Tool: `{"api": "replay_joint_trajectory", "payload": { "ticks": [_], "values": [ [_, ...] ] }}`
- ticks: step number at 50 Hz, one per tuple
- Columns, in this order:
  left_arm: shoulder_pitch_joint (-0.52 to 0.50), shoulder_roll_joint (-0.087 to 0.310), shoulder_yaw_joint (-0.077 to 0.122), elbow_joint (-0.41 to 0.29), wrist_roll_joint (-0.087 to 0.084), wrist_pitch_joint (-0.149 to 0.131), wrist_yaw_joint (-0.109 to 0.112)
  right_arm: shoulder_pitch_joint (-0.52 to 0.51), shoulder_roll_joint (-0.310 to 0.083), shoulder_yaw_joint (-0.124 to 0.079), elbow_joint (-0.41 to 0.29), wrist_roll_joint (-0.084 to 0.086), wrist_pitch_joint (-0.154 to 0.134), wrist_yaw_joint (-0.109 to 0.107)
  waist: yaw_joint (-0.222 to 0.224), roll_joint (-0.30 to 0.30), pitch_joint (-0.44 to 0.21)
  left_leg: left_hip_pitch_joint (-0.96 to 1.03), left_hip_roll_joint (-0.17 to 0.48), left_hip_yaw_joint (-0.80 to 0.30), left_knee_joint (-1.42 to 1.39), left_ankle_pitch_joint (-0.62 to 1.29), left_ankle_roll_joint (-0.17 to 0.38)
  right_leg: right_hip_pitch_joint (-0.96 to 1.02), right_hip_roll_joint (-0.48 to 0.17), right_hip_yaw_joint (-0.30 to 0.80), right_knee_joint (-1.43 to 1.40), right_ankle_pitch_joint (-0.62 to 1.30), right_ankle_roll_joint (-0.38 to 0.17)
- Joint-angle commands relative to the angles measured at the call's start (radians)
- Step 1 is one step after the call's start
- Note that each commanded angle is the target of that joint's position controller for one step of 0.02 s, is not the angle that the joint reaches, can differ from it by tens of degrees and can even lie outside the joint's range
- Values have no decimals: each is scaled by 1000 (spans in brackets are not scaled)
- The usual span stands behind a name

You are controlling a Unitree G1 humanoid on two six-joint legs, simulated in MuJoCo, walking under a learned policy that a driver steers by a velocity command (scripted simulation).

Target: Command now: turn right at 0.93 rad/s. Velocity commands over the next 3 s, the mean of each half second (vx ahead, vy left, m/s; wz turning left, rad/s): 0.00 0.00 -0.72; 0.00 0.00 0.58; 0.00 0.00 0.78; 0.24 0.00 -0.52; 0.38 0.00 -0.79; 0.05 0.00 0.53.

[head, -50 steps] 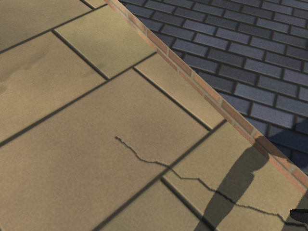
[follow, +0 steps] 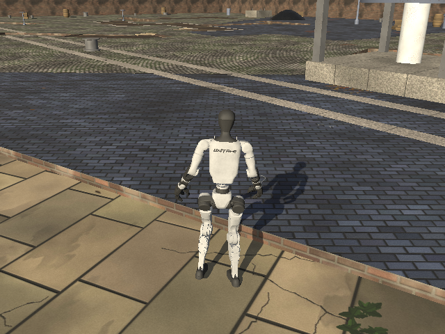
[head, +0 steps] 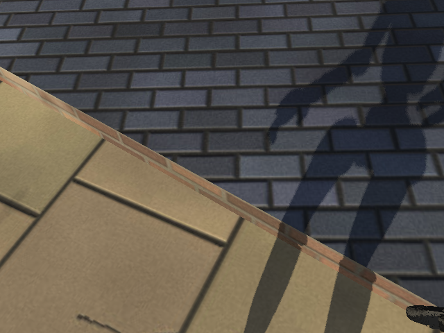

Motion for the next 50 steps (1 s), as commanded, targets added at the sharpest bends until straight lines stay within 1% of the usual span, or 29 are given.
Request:
{"api": "replay_joint_trajectory", "payload": {
  "ticks": [1, 4, 6, 7, 8, 9, 10, 11, 12, 14, 17, 21, 23, 25, 26, 27, 28, 29, 30, 31, 34, 39, 43, 45, 46, 47, 48, 49, 50],
  "values": [
    [-7, 175, 54, -81, 0, -3, 3, -39, -85, -22, -67, 3, -25, 9, 6, -185, -164, -17, -18, -4, -93, 4, 3, 213, -221, 295, -46, 441, -128],
    [-41, 175, 57, -100, -4, 1, -2, -6, -106, -33, -59, 6, -39, 20, -4, -205, -161, 88, -13, -8, -230, 12, 24, 189, -196, 354, -31, 420, -112],
    [-86, 165, 52, -116, -12, 3, -6, 57, -120, -47, -36, 8, -44, 24, -40, -192, -154, 256, 14, 21, -428, 157, 44, 113, -141, 349, 0, 294, -73],
    [-54, 124, 40, -116, -9, 4, -9, 78, -146, -57, -31, 4, -41, 20, -27, -116, -186, 403, 125, -41, -478, 237, 85, 27, -86, 300, 86, 39, -34],
    [64, 52, 20, -93, 13, 4, -18, 43, -192, -59, -55, -11, -27, 12, 45, 137, -219, 529, 343, -243, -456, 405, 182, -109, 49, 124, 309, -372, 11],
    [54, 135, 43, -123, 3, -6, -22, 49, -192, -57, -54, -48, -24, 16, 46, 264, -157, 453, 470, -423, -494, 443, 315, -270, 59, 28, 489, -450, 58],
    [45, 207, 63, -103, 5, -10, -24, 20, -149, -49, -72, -39, -26, 12, 38, 193, -119, 415, 466, -360, -500, 381, 338, -296, -22, -11, 613, -374, 92],
    [35, 222, 71, -85, 1, -6, -25, -12, -106, -37, -80, -29, -23, 3, 33, 140, -90, 382, 397, -238, -492, 290, 303, -303, -52, -41, 661, -292, 107],
    [39, 197, 68, -69, 1, 3, -23, -20, -91, -30, -89, -22, -15, -9, 28, 108, -86, 373, 343, -158, -488, 223, 275, -309, -66, -66, 714, -234, 120],
    [24, 143, 47, -81, 3, 5, -30, 7, -95, -21, -77, -17, -3, -23, 4, 105, -62, 344, 313, -74, -499, 297, 296, -320, -84, -135, 780, -188, 142],
    [-46, 90, 20, -111, 4, -11, -28, 91, -121, -24, -51, -24, 7, -23, -50, 125, -85, 439, 321, -29, -497, 415, 334, -344, -105, -176, 666, -192, 159],
    [-57, 46, -8, -106, 24, -21, -30, 97, -159, -31, -35, -11, 10, -1, -55, 141, -138, 450, 335, 18, -464, 524, 344, -195, -122, -197, 432, -224, 152],
    [-31, 18, -20, -81, 29, -22, -28, 91, -135, -16, -19, -2, 7, 17, -41, 158, -145, 383, 310, 27, -451, 517, 332, -45, -111, -223, 256, -204, 140],
    [22, 12, -18, -39, 34, -21, -27, 93, -118, -1, 0, 16, 1, 36, -8, 155, -120, 323, 277, 20, -409, 475, 301, 109, -76, -257, -21, -37, 122],
    [38, 42, -8, -30, 32, -20, -25, 112, -133, -3, 9, 31, -2, 40, 4, 152, -101, 276, 265, 5, -386, 457, 268, 198, -59, -267, -159, 76, 96],
    [50, 101, 7, -37, 29, -19, -15, 145, -137, -1, 12, 26, -13, 45, -4, 124, -123, 204, 246, -17, -363, 372, 206, 315, -126, -200, -146, 160, 67],
    [96, 172, 20, -50, 39, -11, 0, 137, -88, 16, -11, -4, -24, 54, -1, -42, -183, 95, 178, 33, -213, 110, 132, 436, -320, -48, -83, 474, 4],
    [52, 226, 42, -34, 53, -1, -1, 152, -69, 16, -30, 18, -30, 50, -20, -273, -161, -4, 89, 174, -105, -194, 74, 317, -463, 20, -100, 462, -144],
    [25, 165, 32, -60, 63, -12, -6, 123, -145, -6, -21, 26, -21, 39, 31, -235, -137, -17, 111, 157, 114, -306, 41, 259, -474, 36, -134, 440, -212],
    [-1, 118, 18, -56, 67, -22, -6, 141, -170, -28, -12, 38, -6, 32, 17, -219, -106, -67, 111, 143, 281, -315, 29, 233, -458, -7, -145, 457, -210],
    [-106, 63, 4, -54, 42, -49, -3, 202, -113, -30, 3, 23, 52, 8, -34, -187, -57, -97, 148, 133, 367, -179, -7, 183, -391, -173, -151, 436, -148],
    [-99, 85, 24, -28, 40, -45, 4, 123, -58, -11, -90, 20, 61, 42, 2, -159, -87, -40, 184, 187, 121, -72, -6, 232, -412, -273, -138, 396, -146],
    [-112, 128, 47, -12, 10, -54, -23, 158, -96, -29, -128, 20, 78, 66, -12, -158, -110, 83, 160, 250, -43, -50, 53, 226, -456, -314, -77, 425, -120],
    [-119, 112, 48, 4, -9, -59, -35, 225, -110, -47, -121, 20, 87, 61, -56, -121, -116, 224, 118, 276, -205, 73, 105, 163, -428, -380, 46, 352, -50],
    [-58, 78, 42, 30, -3, -63, -45, 299, -167, -74, -105, 15, 84, 42, -80, 1, -139, 385, 108, 201, -311, 261, 158, 61, -353, -441, 226, 241, 18],
    [-91, 9, 17, -28, 52, -65, -46, 348, -334, -115, -119, 14, 74, 18, -73, 354, -130, 599, 362, -221, -354, 784, 313, -303, -190, -483, 582, -344, 134],
    [-182, 19, 12, -69, 58, -67, -37, 340, -333, -102, -151, -29, 37, 33, -110, 293, -250, 590, 481, -468, -414, 714, 500, -423, -82, -243, 773, -519, 146],
    [-217, 61, 21, -67, 37, -68, -30, 312, -290, -90, -151, -28, 10, 41, -117, 160, -229, 576, 458, -394, -445, 580, 479, -448, -104, -173, 815, -461, 121],
    [-223, 62, 23, -63, 27, -73, -24, 275, -259, -82, -144, -7, -3, 33, -87, 122, -173, 536, 402, -330, -448, 470, 423, -455, -118, -151, 782, -369, 95]
  ]
}}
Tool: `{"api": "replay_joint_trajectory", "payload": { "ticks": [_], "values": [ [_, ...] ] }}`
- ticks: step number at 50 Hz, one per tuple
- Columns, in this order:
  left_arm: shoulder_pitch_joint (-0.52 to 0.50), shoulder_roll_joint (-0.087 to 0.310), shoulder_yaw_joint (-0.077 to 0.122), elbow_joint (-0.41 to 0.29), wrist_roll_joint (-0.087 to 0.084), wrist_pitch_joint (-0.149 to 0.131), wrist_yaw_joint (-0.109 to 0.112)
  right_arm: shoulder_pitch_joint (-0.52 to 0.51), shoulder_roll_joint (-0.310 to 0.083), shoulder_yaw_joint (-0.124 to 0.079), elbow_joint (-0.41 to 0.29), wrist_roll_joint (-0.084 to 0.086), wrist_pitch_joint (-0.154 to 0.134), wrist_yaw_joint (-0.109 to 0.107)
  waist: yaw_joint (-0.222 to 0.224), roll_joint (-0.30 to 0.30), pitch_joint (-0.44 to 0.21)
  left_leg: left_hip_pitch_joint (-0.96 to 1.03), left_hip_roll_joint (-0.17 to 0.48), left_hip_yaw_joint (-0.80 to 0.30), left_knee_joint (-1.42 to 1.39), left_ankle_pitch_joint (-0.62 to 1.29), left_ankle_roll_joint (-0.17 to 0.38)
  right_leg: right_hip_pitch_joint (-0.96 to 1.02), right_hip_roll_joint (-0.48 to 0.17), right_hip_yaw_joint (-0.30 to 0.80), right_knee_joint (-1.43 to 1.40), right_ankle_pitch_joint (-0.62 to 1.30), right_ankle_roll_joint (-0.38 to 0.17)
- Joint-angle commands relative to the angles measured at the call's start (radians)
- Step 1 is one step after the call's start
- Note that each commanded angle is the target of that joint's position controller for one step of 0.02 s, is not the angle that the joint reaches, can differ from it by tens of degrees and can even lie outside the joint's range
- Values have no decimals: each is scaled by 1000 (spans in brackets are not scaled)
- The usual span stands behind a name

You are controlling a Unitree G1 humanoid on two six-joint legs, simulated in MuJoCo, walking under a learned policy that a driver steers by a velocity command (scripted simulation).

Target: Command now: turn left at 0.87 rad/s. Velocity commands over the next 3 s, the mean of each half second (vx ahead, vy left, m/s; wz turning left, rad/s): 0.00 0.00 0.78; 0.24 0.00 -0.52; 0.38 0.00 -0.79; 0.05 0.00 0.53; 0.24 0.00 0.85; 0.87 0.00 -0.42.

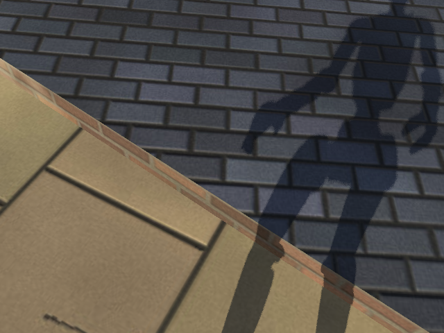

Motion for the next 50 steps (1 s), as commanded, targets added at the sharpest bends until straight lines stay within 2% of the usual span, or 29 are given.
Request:
{"api": "replay_joint_trajectory", "payload": {
  "ticks": [1, 2, 4, 8, 12, 15, 18, 20, 21, 22, 23, 24, 25, 26, 27, 28, 30, 31, 33, 36, 37, 38, 39, 40, 41, 42, 43, 45, 50],
  "values": [
    [-92, 99, 20, -114, 1, -31, 18, 46, -188, -52, -60, 24, -43, -21, -23, 121, -169, 377, 283, -469, -308, 429, 210, -346, 27, 145, 151, 60, -27],
    [-76, 115, 27, -108, 8, -30, 22, -10, -167, -41, -74, 33, -34, -33, 6, 132, -156, 320, 250, -430, -308, 425, 181, -301, 27, 150, 99, 124, -25],
    [-41, 97, 24, -85, 9, -32, 13, -39, -164, -37, -93, 19, -21, -50, 24, 145, -177, 274, 204, -395, -305, 472, 165, -228, 66, 137, 65, 206, -9],
    [-39, 62, 10, -68, -1, -31, 7, -21, -186, -45, -94, 23, -9, -64, 15, 143, -183, 262, 165, -428, -288, 401, 152, -196, 117, 149, -121, 257, 22],
    [-61, 69, 10, -65, -6, -35, 2, -38, -191, -49, -107, 22, 2, -64, 5, 185, -161, 212, 135, -512, -271, 271, 132, -147, 143, 174, -252, 274, 28],
    [-67, 81, 14, -65, -10, -48, -5, -46, -194, -51, -116, 21, 8, -59, -5, 212, -167, 212, 127, -578, -240, 305, 125, -99, 153, 190, -336, 263, 17],
    [-22, 97, 17, -47, -10, -60, -17, -67, -173, -39, -124, 17, 12, -53, -8, 238, -210, 242, 128, -591, -175, 454, 116, -8, 132, 171, -427, 264, -3],
    [19, 96, 21, -34, -9, -67, -26, -88, -155, -27, -126, 24, 16, -50, 18, 228, -209, 211, 97, -585, -135, 444, 90, 119, 117, 140, -591, 382, -27],
    [23, 105, 23, -33, -3, -67, -25, -71, -134, -18, -122, 24, 16, -49, 18, 189, -201, 169, 62, -561, -103, 329, 57, 203, 73, 164, -678, 501, -51],
    [0, 146, 22, -54, 16, -64, -22, -2, -73, 4, -109, 1, 12, -46, -25, -1, -222, 113, -28, -444, 51, 25, -1, 281, -104, 353, -733, 646, -119],
    [-8, 169, 17, -44, 45, -58, -23, 29, -80, 4, -116, 0, 5, -49, -64, -198, -147, -35, -167, -316, 190, -350, -71, 264, -240, 559, -753, 802, -295],
    [-17, 97, -5, -47, 39, -66, -25, 37, -128, -8, -98, -13, -4, -55, -51, -167, -147, -32, -94, -321, 326, -354, -125, 198, -298, 663, -768, 713, -380],
    [-39, 40, -27, -49, 25, -71, -28, 13, -137, -9, -74, -12, -4, -55, -42, -97, -136, 5, -59, -326, 330, -281, -147, 179, -234, 576, -756, 623, -343],
    [-49, 37, -32, -39, 9, -66, -30, -3, -108, -3, -62, -23, -2, -52, -44, -79, -134, 11, -30, -275, 272, -239, -166, 193, -164, 506, -754, 521, -289],
    [-43, 64, -26, -36, -12, -57, -27, -30, -90, 1, -65, -29, -4, -49, -27, -93, -113, -11, -13, -237, 209, -201, -182, 221, -126, 487, -746, 489, -260],
    [-27, 108, -13, -33, -23, -42, -22, -51, -68, 7, -65, -25, -10, -45, -15, -98, -96, -2, -14, -195, 131, -180, -188, 227, -87, 463, -730, 524, -241],
    [44, 193, 22, -35, -27, -16, -12, -95, -57, 8, -64, -4, -23, -44, 28, -110, -99, 18, -69, -136, 28, -174, -180, 268, -47, 468, -705, 596, -239],
    [64, 203, 29, -37, -29, -9, -8, -93, -60, 4, -58, 8, -28, -46, 36, -118, -118, 17, -82, -135, -6, -158, -175, 304, -52, 500, -701, 611, -247],
    [65, 189, 33, -46, -38, 0, -2, -79, -62, 0, -44, 22, -37, -48, 32, -147, -143, 33, -87, -147, -85, -121, -161, 344, -55, 549, -696, 628, -250],
    [23, 164, 37, -66, -60, 17, 14, -7, -62, -10, -1, 22, -54, -40, -12, -141, -188, 207, -74, -134, -306, 73, -122, 280, -20, 545, -647, 654, -207],
    [28, 138, 30, -71, -61, 22, 21, 65, -87, -20, 21, 20, -56, -39, -33, -101, -248, 383, 3, -167, -349, 104, -82, 144, 19, 507, -611, 407, -166],
    [27, 77, 12, -92, -54, 20, 21, 96, -154, -35, 26, 4, -53, -41, -37, 111, -223, 527, 191, -376, -378, -72, 31, -141, 124, 353, -450, 48, -108],
    [18, 79, 10, -118, -55, 3, 14, 88, -192, -45, 28, -22, -62, -32, -47, 284, -139, 485, 371, -607, -476, -282, 140, -335, 156, 220, -249, 13, -82],
    [13, 125, 19, -117, -47, -11, 7, 29, -144, -29, 10, -26, -80, -35, -29, 242, -73, 450, 396, -597, -492, -338, 147, -402, 57, 210, -119, 84, -76],
    [28, 138, 24, -99, -43, -17, -2, -2, -106, -18, 2, -10, -93, -47, -19, 208, -47, 457, 347, -510, -497, -306, 107, -429, 42, 193, -66, 156, -68],
    [50, 127, 24, -82, -36, -22, -8, 5, -97, -14, 5, 4, -103, -55, -18, 182, -49, 497, 319, -450, -492, -262, 77, -463, 25, 177, -10, 208, -54],
    [49, 105, 16, -81, -35, -28, -19, 37, -88, -7, 20, 8, -111, -58, -36, 170, -35, 519, 306, -392, -492, -193, 68, -510, 6, 163, 50, 259, -44],
    [28, 77, 3, -97, -44, -41, -37, 103, -83, -2, 38, -4, -125, -55, -66, 154, -14, 509, 277, -286, -502, -104, 57, -552, -19, 125, 130, 331, -37],
    [-45, 62, -17, -158, -52, -52, -58, 168, -110, -3, 60, -16, -132, -34, -90, 137, 63, 450, 277, -118, -542, 21, 69, -593, -53, 102, 90, 458, -14]
  ]
}}
Over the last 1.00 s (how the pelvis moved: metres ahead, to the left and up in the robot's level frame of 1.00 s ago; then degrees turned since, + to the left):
0.03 0.04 -0.02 2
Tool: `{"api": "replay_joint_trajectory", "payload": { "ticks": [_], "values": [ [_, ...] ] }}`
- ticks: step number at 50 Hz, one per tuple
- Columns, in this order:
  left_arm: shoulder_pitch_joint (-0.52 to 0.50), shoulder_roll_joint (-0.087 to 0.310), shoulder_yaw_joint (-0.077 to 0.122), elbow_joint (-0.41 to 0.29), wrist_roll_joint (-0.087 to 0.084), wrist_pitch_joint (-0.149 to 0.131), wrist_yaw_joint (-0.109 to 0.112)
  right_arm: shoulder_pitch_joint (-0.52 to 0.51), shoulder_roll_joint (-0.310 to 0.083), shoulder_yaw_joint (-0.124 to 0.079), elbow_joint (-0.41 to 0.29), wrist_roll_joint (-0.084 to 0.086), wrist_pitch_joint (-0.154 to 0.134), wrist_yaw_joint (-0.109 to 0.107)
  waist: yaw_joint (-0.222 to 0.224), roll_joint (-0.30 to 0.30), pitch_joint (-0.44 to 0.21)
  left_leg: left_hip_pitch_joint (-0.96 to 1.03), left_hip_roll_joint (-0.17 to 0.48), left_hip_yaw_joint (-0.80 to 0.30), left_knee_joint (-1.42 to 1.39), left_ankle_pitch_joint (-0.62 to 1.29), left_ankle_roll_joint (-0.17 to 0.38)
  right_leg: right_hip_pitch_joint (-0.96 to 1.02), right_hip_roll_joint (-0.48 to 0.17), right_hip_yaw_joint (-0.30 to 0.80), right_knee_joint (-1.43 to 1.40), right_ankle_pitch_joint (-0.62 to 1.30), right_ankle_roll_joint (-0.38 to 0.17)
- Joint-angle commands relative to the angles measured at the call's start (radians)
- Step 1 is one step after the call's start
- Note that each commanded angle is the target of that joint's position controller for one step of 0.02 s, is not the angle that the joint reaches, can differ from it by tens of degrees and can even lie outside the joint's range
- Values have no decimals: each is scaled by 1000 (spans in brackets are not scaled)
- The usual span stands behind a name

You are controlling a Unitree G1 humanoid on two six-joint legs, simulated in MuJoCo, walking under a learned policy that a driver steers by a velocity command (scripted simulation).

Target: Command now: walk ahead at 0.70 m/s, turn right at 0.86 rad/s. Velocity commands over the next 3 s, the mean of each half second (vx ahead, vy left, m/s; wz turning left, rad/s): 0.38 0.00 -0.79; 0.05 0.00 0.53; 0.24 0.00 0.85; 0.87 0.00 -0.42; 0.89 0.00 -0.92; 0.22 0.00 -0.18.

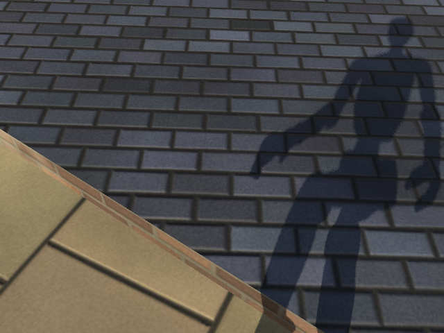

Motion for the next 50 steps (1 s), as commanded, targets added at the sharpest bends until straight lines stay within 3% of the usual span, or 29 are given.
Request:
{"api": "replay_joint_trajectory", "payload": {
  "ticks": [1, 4, 6, 8, 9, 10, 11, 12, 13, 14, 15, 16, 17, 19, 21, 25, 27, 29, 31, 36, 41, 43, 44, 45, 46, 47, 48, 49, 50],
  "values": [
    [-174, 18, -17, -136, -5, -29, -18, -12, -144, -30, -49, -6, -17, 8, -32, 123, 174, 17, 264, -114, -148, 55, 127, -254, -44, 2, -49, 85, 9],
    [-244, -11, -39, -160, -1, -35, -41, -19, -161, -33, -33, -2, -13, 9, -37, 92, 233, -24, 254, 19, -154, 204, 106, -180, -53, -66, -204, 133, -19],
    [-278, -29, -48, -175, 6, -42, -60, -39, -186, -37, -25, 4, 2, 3, -22, 81, 243, -60, 231, 109, -91, 510, 77, -39, -15, -152, -355, 110, -52],
    [-168, 23, -23, -150, 18, -34, -60, -34, -238, -47, -20, 17, 15, -7, 53, 155, 99, -45, 231, 152, 131, 1147, 52, 228, 109, -248, -366, 61, -86],
    [-19, 73, 2, -117, 16, -22, -55, -40, -259, -53, -23, 36, 17, -6, 136, 185, 8, -83, 241, 155, 319, 1286, 44, 434, 161, -249, -388, 39, -120],
    [174, 158, 48, -75, 16, -4, -37, -65, -254, -52, -45, 55, 3, 0, 242, 159, -98, -217, 225, 139, 548, 1174, 9, 734, 179, -182, -473, 133, -176],
    [251, 204, 65, -38, 4, 17, -6, -21, -137, -20, -57, 46, -18, 15, 237, -19, -116, -477, 122, 110, 850, 284, -60, 987, 115, -30, -572, 302, -213],
    [170, 327, 67, -106, 48, 4, 7, 124, -23, 26, -113, -3, -40, 28, 82, -282, -323, -775, -42, -20, 1310, -398, -103, 1250, -234, 561, -550, 666, -452],
    [180, 269, 64, -149, 56, -9, -6, 44, -180, 6, -107, -7, -55, 27, 205, -52, -556, -724, -26, -249, 1341, -307, -78, 1198, -282, 723, -696, 408, -498],
    [126, 235, 52, -134, 49, -24, -14, -93, -199, -4, -153, 25, -50, 13, 183, 0, -372, -755, -1, -232, 1271, -199, -62, 1034, -223, 625, -775, 248, -441],
    [60, 194, 45, -125, 25, -33, -13, -114, -175, 1, -161, 18, -41, -6, 121, 64, -189, -781, 30, -208, 1170, -124, -60, 848, -157, 536, -812, 167, -388],
    [-7, 150, 32, -138, 18, -36, -6, -94, -174, 2, -144, 7, -27, -18, 75, 67, -123, -737, 60, -212, 1112, -87, -65, 712, -123, 469, -823, 207, -366],
    [-47, 142, 28, -148, 32, -34, 0, -71, -187, -3, -135, 3, -10, -18, 42, 47, -85, -662, 68, -215, 1081, -70, -70, 586, -97, 409, -852, 281, -359],
    [-81, 124, 22, -132, 47, -32, 9, -30, -166, 0, -104, -13, 13, -18, 16, 31, -71, -578, 74, -175, 1032, -48, -98, 447, -86, 297, -838, 530, -355],
    [-61, 93, 3, -93, 45, -39, 21, -20, -125, 12, -88, -19, 20, -20, 23, 29, -101, -562, 62, -131, 981, 20, -118, 415, -69, 190, -810, 740, -340],
    [-63, 4, -45, -20, 56, -30, 34, -57, -63, 29, -80, -3, 35, -12, 37, -28, -139, -543, 87, -120, 771, 223, -125, 486, -26, 55, -803, 670, -252],
    [-57, -26, -61, 11, 87, -19, 35, -64, -36, 35, -59, 18, 53, -1, 59, -68, -117, -477, 81, -100, 718, 276, -124, 488, -35, 21, -812, 605, -228],
    [-70, 21, -51, 14, 100, -10, 36, -126, -80, 20, -92, 34, 66, 4, 84, -80, -45, -492, 71, -103, 697, 225, -116, 487, -77, 30, -837, 528, -247],
    [-53, 68, -33, 26, 90, 11, 42, -174, -117, 7, -130, 37, 74, 6, 113, -78, 12, -610, 74, -112, 708, 93, -113, 592, -143, 84, -825, 495, -286],
    [-49, 65, -14, 21, 54, 64, 58, -189, -74, 12, -186, 39, 91, 29, 130, -34, 30, -727, 99, -90, 698, -107, -127, 795, -236, 121, -753, 633, -314],
    [-90, 81, 8, 3, 36, 73, 65, -137, -57, 5, -198, 47, 83, 41, 100, -54, -51, -529, 23, 14, 422, -43, -86, 806, -188, -6, -622, 845, -241],
    [-111, 61, 5, 5, 16, 44, 66, 17, -102, -26, -164, 31, 72, 24, 2, -15, -115, -256, -29, -17, 161, 278, -11, 662, -93, -115, -365, 790, -139],
    [-111, 28, -4, -28, 58, 17, 56, 85, -233, -64, -173, 26, 74, 1, -13, 217, -156, 25, 165, -339, 158, 874, 104, 312, 27, -167, -59, 189, -25],
    [-156, -36, -27, -58, 89, -5, 40, 101, -298, -70, -195, -16, 67, -1, -12, 406, -259, 181, 412, -692, 191, 1279, 352, 38, 224, -68, 257, -505, 39],
    [-140, 16, -16, -31, 70, -16, 20, 61, -225, -54, -210, -17, 63, 7, -28, 167, -290, 181, 394, -603, 208, 1177, 372, 10, 146, 73, 349, -503, 32],
    [-159, 25, -14, -34, 49, -18, 15, -15, -211, -54, -212, 1, 66, 2, 11, 102, -192, 111, 328, -498, 212, 1039, 315, -18, 122, 57, 346, -432, 22],
    [-179, 15, -15, -35, 48, -14, 25, -81, -196, -53, -223, 24, 75, -2, 37, 35, -109, 40, 259, -436, 197, 936, 252, -38, 103, 34, 272, -361, 24],
    [-200, 23, -12, -44, 52, -7, 37, -121, -179, -46, -235, 43, 84, -10, 50, 45, -78, -4, 226, -417, 176, 863, 219, -22, 91, 33, 208, -303, 29],
    [-199, 12, -13, -48, 48, -2, 35, -140, -179, -43, -243, 41, 95, -16, 67, 88, -60, -68, 191, -404, 156, 848, 210, 31, 108, 16, 196, -269, 41]
  ]
}}
Over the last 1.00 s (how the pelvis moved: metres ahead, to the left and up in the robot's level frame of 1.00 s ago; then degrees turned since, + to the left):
0.12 0.00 0.01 3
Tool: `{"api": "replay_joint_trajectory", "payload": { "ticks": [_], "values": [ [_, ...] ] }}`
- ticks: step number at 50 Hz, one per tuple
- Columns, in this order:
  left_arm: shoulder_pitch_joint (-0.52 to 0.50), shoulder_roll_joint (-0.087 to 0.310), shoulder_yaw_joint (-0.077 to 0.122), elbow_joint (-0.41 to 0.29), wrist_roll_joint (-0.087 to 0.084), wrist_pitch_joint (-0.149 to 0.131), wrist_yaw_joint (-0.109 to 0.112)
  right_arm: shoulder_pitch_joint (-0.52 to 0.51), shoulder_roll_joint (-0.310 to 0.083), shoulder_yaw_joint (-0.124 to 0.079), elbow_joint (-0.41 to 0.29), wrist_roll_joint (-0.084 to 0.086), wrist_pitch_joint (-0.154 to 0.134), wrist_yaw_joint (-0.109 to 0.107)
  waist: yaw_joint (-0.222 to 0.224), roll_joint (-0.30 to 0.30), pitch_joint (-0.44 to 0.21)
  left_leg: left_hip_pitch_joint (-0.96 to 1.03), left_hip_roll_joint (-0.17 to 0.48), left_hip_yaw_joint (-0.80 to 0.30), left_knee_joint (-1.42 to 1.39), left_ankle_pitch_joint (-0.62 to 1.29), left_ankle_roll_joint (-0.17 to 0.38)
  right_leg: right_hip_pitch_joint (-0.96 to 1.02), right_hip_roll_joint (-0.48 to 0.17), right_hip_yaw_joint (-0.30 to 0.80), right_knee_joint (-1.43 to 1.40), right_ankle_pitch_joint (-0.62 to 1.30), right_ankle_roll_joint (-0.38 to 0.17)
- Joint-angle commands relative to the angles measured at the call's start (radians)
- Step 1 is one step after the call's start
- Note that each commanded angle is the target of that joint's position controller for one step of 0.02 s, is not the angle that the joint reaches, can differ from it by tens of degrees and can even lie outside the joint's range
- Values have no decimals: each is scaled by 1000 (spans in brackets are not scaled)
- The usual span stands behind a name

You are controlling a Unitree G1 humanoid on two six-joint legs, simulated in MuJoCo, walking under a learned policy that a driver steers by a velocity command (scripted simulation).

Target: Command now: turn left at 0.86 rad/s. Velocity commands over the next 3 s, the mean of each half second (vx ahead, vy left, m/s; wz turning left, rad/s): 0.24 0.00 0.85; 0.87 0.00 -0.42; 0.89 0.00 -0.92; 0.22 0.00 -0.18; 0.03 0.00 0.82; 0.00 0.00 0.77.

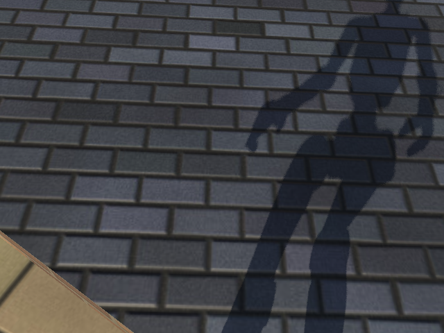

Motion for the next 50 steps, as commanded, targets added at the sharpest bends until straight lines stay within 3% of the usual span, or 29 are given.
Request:
{"api": "replay_joint_trajectory", "payload": {
  "ticks": [1, 3, 11, 14, 16, 17, 18, 19, 20, 22, 25, 27, 28, 29, 30, 31, 32, 33, 34, 35, 36, 38, 40, 43, 45, 46, 48, 49, 50],
  "values": [
    [-50, 39, 7, -94, -6, -13, 4, -35, -163, -50, -90, 5, 11, -22, 25, 132, -140, 219, 220, -261, -112, 834, 176, -134, 13, 10, 51, 65, 36],
    [-23, 37, 6, -90, -8, -8, 5, -19, -155, -47, -97, -14, 27, -29, 17, 148, -174, 228, 226, -286, -107, 895, 187, -150, 37, 7, 172, 55, 50],
    [-131, 22, 6, -207, -16, -23, 15, 19, -156, -55, -88, 11, 44, -65, -7, 175, -152, 415, 246, -503, -31, 791, 152, -371, 39, 90, 118, -7, 28],
    [-97, -19, -4, -228, -5, -43, -7, -28, -128, -53, -96, 53, 56, -65, 42, 124, -163, 220, 140, -466, -111, 162, 77, -110, 10, 79, -284, -75, -4],
    [-101, 24, 39, -236, -27, -66, 1, -64, -121, -54, -90, 61, 60, -57, 86, 105, -99, 19, 54, -446, -92, 287, -6, 273, 22, 56, -668, -59, -31],
    [19, 76, 71, -201, -27, -78, 8, -126, -126, -57, -97, 52, 51, -47, 151, 79, -179, -45, 25, -399, 40, 478, -57, 521, -15, 90, -820, 148, -56],
    [105, 140, 94, -165, 22, -100, 2, -149, -73, -49, -135, 42, 39, -21, 150, -197, -267, -301, -84, -312, 240, 86, -84, 795, -156, 293, -828, 424, -165],
    [116, 150, 108, -155, 30, -117, 0, -132, -40, -42, -128, 23, 28, -5, 115, -316, -290, -351, -66, -272, 455, -295, -92, 724, -347, 512, -859, 557, -260],
    [75, 82, 90, -157, 24, -131, 1, -156, -65, -55, -107, 27, 18, 11, 92, -178, -162, -351, -3, -206, 589, -309, -110, 609, -356, 425, -853, 736, -263],
    [-22, -15, 58, -138, 10, -143, -9, -36, -117, -73, -39, 36, 40, 19, -19, -134, -102, -304, 87, -96, 717, -222, -142, 475, -313, 276, -788, 624, -270],
    [34, 14, 64, -94, -9, -151, -10, -25, -45, -45, 5, 43, 23, 58, -28, -70, 4, -186, 99, 20, 414, -303, -118, 320, -239, 150, -747, 457, -248],
    [-23, 65, 76, -75, -26, -122, 9, 125, -12, -43, 94, 18, -4, 85, -130, -29, -64, 154, 92, 98, -71, -66, -73, 212, -131, -3, -439, 564, -234],
    [-35, 50, 68, -74, -47, -95, 21, 254, -23, -56, 160, 10, -8, 85, -185, -1, -69, 349, 140, 128, -274, 268, -8, 69, -66, -1, -195, 391, -226],
    [-33, -6, 43, -84, -54, -70, 22, 320, 20, -39, 207, -4, -13, 91, -183, 120, -32, 487, 220, 44, -375, 459, 66, -135, 11, -17, 131, -178, -213],
    [-27, -100, 12, -108, -64, -52, 4, 294, 91, -1, 195, -28, -34, 99, -135, 85, -62, 550, 224, 25, -155, 344, 56, -299, 66, 2, 423, -172, -203],
    [-39, -202, -28, -165, -84, -54, -19, 276, 68, 14, 173, -49, -58, 102, -105, 173, -114, 577, 271, -29, 125, 706, 79, -498, 112, 72, 725, -225, -177],
    [78, -157, -32, -170, -104, -70, -36, 280, -8, 0, 171, -59, -73, 102, -57, 213, -189, 572, 345, -61, 154, 857, 107, -566, 72, 95, 781, -125, -164],
    [184, -90, -32, -157, -98, -75, -46, 308, -123, -40, 183, -43, -72, 77, -41, 259, -288, 580, 476, -199, 2, 397, 204, -608, 5, 84, 792, -52, -109],
    [149, -100, -49, -231, -124, -58, -38, 214, -201, -61, 198, -18, -59, 38, 7, 357, -240, 460, 606, -413, -212, -285, 235, -675, -118, 110, 724, 23, -70],
    [10, -79, -48, -247, -106, -35, -33, 164, -47, -11, 196, -20, -65, 19, -30, 209, -79, 325, 554, -416, -275, -394, 189, -744, -127, 58, 842, 48, -59],
    [-51, -90, -49, -252, -90, -17, -23, 180, 25, 26, 224, -37, -78, 15, -40, 117, 31, 248, 516, -345, -290, -328, 168, -804, -86, 52, 979, 71, -70],
    [-34, -137, -75, -279, -67, 0, -19, 227, 56, 45, 274, -17, -100, 15, -2, 83, 127, 190, 475, -174, -278, -169, 115, -894, -89, 103, 993, 108, -94],
    [-68, -176, -101, -331, -70, -13, -35, 213, 101, 64, 304, -33, -86, 6, 55, 110, 185, 72, 375, 24, -334, -104, 34, -856, -102, 86, 812, 149, -138],
    [-115, -132, -98, -349, -51, -12, -34, 173, 60, 69, 281, -41, -86, -31, 67, 84, 170, -37, 301, 233, -486, 116, 34, -610, -124, -103, 493, 198, -119],
    [-102, -122, -98, -359, -39, -24, -42, 115, -37, 52, 268, -28, -96, -41, 116, 83, 55, -31, 244, 373, -417, 912, -5, -230, -78, -249, 194, 189, -191],
    [-150, -110, -89, -372, -45, -41, -51, 213, -112, 35, 289, -26, -101, -52, 103, 138, -24, 46, 276, 352, -305, 1473, 14, -81, -3, -332, 109, 127, -204],
    [-8, -30, -37, -346, -67, -25, -58, 212, -248, -4, 281, -55, -73, -61, 221, 331, -189, 312, 377, 288, 7, 2093, 51, 23, 66, -326, -21, -99, -247],
    [162, 57, 0, -282, -74, -19, -62, 165, -237, -14, 234, -45, -59, -51, 287, 336, -256, 318, 363, 274, 281, 2096, 67, 202, 125, -253, -242, -126, -295],
    [353, 142, 32, -199, -70, -18, -72, 89, -178, -12, 155, -14, -80, -44, 336, 168, -284, 11, 250, 183, 718, 1220, 32, 559, 59, 81, -500, 13, -373]
  ]
}}
Over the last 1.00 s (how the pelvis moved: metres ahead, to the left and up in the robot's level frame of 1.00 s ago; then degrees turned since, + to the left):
0.37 -0.08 0.00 -3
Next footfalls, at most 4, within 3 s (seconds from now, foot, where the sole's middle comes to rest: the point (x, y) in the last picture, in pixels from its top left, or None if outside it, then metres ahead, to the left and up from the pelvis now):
0.24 right None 0.07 -0.18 -0.67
0.62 left None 0.05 0.13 -0.78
1.00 right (198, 309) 0.45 0.05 -0.66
1.38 left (130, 181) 0.86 0.27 -0.66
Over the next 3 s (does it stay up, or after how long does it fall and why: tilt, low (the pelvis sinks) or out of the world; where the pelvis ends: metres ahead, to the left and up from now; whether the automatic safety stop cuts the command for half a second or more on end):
stays up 0.98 0.08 0.12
